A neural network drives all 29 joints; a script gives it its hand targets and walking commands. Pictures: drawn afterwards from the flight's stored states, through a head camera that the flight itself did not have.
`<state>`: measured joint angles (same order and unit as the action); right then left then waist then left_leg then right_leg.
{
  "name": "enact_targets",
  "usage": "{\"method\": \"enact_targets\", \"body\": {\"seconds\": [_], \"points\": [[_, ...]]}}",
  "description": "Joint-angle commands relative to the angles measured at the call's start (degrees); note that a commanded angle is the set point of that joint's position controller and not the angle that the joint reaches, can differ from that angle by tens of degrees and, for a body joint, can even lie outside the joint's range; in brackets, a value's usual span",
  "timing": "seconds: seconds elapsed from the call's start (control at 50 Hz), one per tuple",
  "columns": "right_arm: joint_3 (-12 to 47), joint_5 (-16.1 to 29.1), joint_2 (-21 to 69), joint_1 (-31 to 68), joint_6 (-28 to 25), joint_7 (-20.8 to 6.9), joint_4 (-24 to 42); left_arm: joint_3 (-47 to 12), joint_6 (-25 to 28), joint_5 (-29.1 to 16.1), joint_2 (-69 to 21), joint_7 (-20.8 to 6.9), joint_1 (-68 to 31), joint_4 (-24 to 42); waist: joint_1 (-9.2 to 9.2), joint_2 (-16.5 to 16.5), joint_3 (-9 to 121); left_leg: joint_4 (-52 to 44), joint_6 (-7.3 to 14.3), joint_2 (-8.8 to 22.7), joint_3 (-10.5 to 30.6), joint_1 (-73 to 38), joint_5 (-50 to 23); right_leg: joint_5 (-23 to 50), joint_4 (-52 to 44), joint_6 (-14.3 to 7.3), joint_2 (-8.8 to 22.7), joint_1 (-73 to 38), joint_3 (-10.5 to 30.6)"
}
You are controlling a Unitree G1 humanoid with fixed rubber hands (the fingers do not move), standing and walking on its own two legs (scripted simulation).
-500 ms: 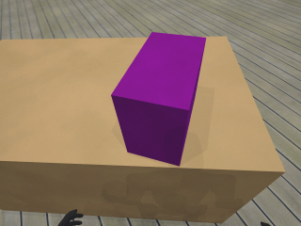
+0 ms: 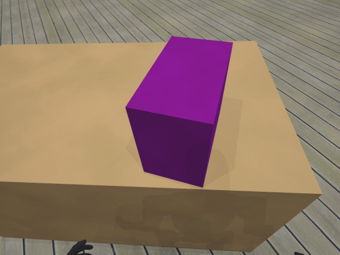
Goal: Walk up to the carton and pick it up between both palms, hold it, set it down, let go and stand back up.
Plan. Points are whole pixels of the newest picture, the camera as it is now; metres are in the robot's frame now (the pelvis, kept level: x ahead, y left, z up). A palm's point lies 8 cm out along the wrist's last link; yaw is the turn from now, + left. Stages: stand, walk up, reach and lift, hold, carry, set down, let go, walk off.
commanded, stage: stand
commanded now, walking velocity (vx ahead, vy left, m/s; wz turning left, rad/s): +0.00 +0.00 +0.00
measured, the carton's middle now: (186, 109) +0.46 -0.02 +0.08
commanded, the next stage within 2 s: none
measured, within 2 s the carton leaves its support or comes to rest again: neither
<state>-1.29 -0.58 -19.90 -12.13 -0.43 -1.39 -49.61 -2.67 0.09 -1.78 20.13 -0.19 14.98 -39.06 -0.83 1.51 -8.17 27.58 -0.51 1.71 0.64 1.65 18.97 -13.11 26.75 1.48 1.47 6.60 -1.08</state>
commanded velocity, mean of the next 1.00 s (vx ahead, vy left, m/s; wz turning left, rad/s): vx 0.00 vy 0.00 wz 0.00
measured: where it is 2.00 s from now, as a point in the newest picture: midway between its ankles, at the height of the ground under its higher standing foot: outside the picture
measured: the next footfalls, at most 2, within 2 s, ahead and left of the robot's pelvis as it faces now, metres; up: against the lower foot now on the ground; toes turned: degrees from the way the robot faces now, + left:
none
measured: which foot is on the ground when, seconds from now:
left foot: down 0.00-1.00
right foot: down 0.00-1.00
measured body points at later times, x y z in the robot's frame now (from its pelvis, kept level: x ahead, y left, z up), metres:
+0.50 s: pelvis +0.00 +0.00 +0.00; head +0.01 -0.01 +0.45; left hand +0.11 +0.28 -0.10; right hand +0.09 -0.29 -0.12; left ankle -0.03 +0.13 -0.74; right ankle +0.02 -0.14 -0.74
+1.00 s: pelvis +0.00 +0.00 +0.00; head +0.01 -0.01 +0.45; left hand +0.11 +0.28 -0.10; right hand +0.09 -0.29 -0.13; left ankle -0.03 +0.13 -0.74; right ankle +0.02 -0.14 -0.74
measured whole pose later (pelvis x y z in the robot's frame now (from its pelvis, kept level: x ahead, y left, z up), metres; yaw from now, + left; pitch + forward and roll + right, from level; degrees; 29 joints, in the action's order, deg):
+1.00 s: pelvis +0.00 +0.00 +0.00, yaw +0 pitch -7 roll -1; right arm -0.9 -0.5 -19.9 -10.9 -0.1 -1.3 -52.3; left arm -2.7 -0.1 -1.8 20.1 -0.2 15.0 -41.1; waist -0.8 1.5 -8.2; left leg 27.6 -0.5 1.7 0.7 1.6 19.0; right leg -13.1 26.7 1.5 1.5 6.6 -1.1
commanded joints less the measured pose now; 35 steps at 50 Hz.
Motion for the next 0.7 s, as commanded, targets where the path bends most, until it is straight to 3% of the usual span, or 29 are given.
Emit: {"method": "enact_targets", "body": {"seconds": [0.0,0.68], "points": [[-2.9,0.42,-12.89,3.99,-0.83,1.23,1.05,5.05,1.23,2.03,11.8,1.29,-5.98,-2.57,0.6,-0.72,4.3,-11.68,1.77,5.47,5.18,7.32,-13.08,13.81,-3.64,-3.48,5.14,-1.07,3.5],[-2.51,0.46,-12.72,5.01,-0.57,1.3,-1.02,4.85,1.06,1.92,11.62,1.34,-6.64,-4.3,0.56,-1.52,3.61,-12.24,1.83,5.56,5.35,7.19,-12.57,13.37,-4.47,-3.33,5.12,-0.65,3.87]]}}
